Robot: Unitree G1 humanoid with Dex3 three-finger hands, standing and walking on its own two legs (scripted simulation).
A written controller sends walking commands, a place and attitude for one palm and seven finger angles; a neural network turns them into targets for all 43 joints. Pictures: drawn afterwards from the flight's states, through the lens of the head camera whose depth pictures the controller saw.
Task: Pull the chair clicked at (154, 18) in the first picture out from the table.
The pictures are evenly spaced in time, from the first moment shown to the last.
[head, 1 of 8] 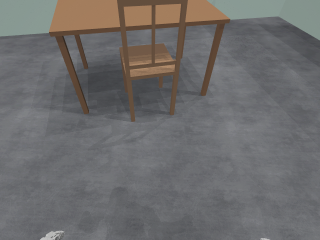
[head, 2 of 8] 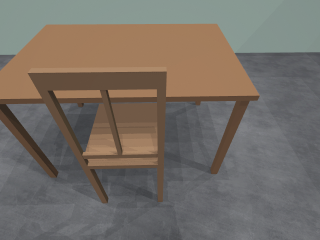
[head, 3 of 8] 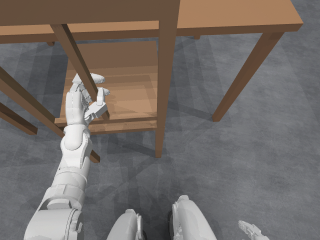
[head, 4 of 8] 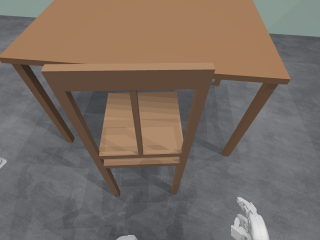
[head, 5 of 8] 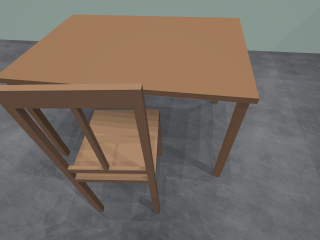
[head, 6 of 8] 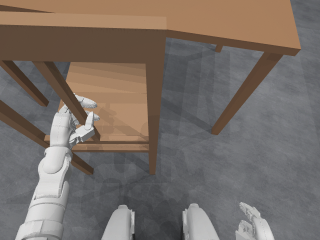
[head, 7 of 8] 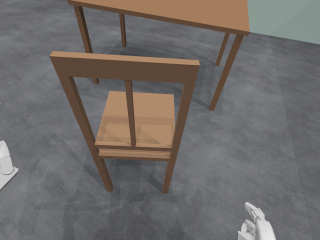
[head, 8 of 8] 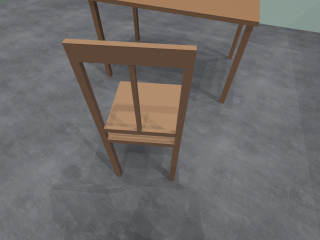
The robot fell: no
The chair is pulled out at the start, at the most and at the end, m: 0.00 0.69 0.69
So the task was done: yes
